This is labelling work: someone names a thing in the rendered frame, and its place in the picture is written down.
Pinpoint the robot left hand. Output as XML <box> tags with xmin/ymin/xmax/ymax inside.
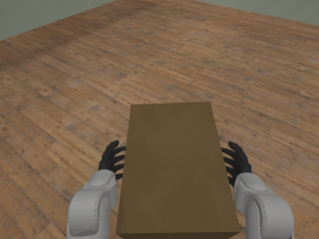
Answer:
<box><xmin>98</xmin><ymin>140</ymin><xmax>126</xmax><ymax>181</ymax></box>

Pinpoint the carton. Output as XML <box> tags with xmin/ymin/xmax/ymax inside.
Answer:
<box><xmin>116</xmin><ymin>102</ymin><xmax>241</xmax><ymax>239</ymax></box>

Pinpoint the left robot forearm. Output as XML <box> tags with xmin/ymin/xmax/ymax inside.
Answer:
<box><xmin>66</xmin><ymin>169</ymin><xmax>119</xmax><ymax>239</ymax></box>

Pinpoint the right robot forearm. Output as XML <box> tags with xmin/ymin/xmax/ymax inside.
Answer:
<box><xmin>233</xmin><ymin>172</ymin><xmax>295</xmax><ymax>239</ymax></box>

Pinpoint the robot right hand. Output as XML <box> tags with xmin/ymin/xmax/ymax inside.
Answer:
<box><xmin>221</xmin><ymin>141</ymin><xmax>252</xmax><ymax>188</ymax></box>

